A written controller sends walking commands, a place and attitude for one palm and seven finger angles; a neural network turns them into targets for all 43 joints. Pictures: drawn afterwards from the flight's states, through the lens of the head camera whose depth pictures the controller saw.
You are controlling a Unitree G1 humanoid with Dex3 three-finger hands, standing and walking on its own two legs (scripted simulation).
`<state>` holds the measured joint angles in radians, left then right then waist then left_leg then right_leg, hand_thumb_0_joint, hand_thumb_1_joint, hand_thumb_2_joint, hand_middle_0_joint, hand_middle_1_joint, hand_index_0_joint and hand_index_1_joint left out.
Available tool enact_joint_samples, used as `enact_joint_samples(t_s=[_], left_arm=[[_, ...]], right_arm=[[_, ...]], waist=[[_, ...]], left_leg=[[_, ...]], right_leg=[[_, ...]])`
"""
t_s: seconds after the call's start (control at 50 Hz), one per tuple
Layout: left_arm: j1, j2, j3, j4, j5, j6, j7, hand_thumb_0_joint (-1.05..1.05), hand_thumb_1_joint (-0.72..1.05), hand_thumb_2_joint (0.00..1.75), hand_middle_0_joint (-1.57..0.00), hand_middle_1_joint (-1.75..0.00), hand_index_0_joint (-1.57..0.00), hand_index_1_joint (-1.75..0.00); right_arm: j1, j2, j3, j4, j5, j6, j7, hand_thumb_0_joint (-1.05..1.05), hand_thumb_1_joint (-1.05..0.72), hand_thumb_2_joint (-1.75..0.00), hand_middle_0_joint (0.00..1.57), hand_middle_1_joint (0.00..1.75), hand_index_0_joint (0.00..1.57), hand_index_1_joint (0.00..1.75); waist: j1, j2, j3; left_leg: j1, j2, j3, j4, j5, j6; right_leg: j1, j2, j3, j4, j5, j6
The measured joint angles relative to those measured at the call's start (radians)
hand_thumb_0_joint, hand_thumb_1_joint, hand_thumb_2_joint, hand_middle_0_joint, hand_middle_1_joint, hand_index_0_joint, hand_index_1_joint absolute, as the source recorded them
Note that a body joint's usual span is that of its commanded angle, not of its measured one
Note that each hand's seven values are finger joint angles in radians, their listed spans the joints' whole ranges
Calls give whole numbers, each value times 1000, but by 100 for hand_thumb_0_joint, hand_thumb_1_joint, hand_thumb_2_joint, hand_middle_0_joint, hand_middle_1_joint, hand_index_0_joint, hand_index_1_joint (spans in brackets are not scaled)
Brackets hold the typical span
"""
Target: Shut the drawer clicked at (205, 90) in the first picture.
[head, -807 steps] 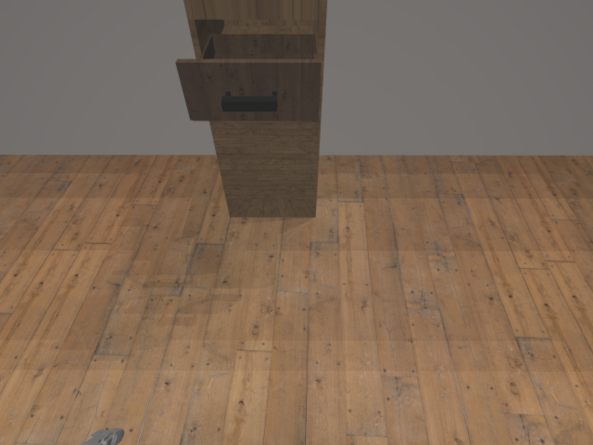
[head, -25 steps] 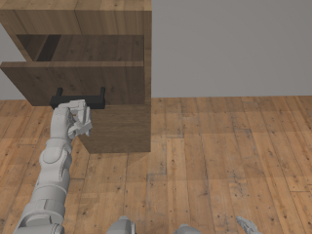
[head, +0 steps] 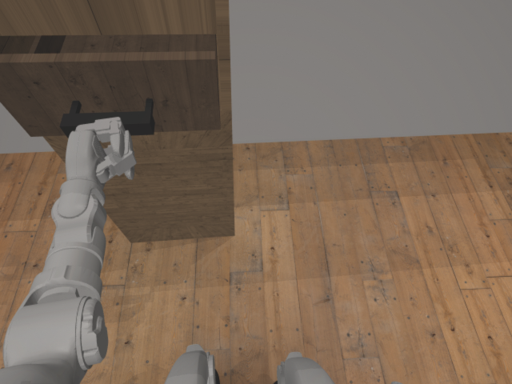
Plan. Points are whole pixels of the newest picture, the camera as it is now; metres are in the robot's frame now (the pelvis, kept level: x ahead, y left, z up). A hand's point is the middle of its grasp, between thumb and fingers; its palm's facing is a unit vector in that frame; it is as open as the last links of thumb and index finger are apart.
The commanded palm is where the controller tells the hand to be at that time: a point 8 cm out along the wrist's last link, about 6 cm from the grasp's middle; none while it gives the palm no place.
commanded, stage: push the drawer shut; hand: left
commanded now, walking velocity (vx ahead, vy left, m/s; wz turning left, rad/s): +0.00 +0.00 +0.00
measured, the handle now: (111, 114) +0.54 +0.22 +0.07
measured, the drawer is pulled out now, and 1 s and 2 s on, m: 0.06 0.00 0.00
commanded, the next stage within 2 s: pull the fist back off the drawer in 0.88 s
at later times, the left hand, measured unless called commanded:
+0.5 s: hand (131, 130) +0.50 +0.19 +0.06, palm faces +0.05 -1.00 -0.03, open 3.3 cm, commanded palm +0.49 +0.24 +0.07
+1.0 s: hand (124, 123) +0.52 +0.20 +0.06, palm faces +0.05 -1.00 -0.04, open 3.2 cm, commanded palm +0.54 +0.23 +0.07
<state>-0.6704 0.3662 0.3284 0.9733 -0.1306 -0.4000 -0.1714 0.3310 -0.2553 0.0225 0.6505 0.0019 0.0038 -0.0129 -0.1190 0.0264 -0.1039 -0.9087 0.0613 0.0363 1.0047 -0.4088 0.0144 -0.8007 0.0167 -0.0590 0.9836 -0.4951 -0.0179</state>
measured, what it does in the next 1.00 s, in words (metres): stands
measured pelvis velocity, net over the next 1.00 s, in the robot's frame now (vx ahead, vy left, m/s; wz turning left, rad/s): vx -0.02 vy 0.01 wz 0.00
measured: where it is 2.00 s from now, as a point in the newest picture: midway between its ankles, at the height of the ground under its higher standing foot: outside the picture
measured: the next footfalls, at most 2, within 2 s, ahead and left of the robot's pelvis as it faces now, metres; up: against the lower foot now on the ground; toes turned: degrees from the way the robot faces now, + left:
none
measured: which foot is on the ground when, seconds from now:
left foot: down 0.00-1.00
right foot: down 0.00-1.00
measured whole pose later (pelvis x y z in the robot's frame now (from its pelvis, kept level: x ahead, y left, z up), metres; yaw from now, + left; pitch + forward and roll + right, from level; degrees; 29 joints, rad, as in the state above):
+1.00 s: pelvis -0.02 +0.01 -0.02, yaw +0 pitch +24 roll -5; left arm -1.08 0.58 0.36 1.30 -0.02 -0.37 -0.17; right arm 0.39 -0.27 0.07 0.68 -0.03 0.01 -0.01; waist -0.21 0.04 -0.10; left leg -1.14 0.07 -0.02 1.12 -0.40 0.02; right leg -1.00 0.03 -0.11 1.06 -0.48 -0.01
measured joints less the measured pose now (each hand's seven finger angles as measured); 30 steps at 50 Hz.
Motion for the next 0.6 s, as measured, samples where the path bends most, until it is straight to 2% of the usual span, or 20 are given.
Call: enact_joint_samples(t_s=[0.28, 0.6], left_arm=[[-76, 41, 49, 83, 28, -9, 1, 4, 81, 87, -140, -160, -140, -160], [-236, 133, 82, 209, 72, 9, -6, 4, 77, 87, -140, -160, -140, -160]], right_arm=[[28, 1, 1, 0, -8, 35, 13, 1, -90, -90, 20, 30, 20, 30], [32, -8, 13, -2, -20, 45, 13, 1, -90, -90, 20, 30, 20, 30]], waist=[[-23, 4, -5], [-63, 6, -1]], left_leg=[[-25, 11, 4, 9, -9, -2], [-108, 17, -13, 50, -12, 1]], right_leg=[[-26, 11, 6, 4, -2, -2], [-98, 18, -8, 28, -1, -1]])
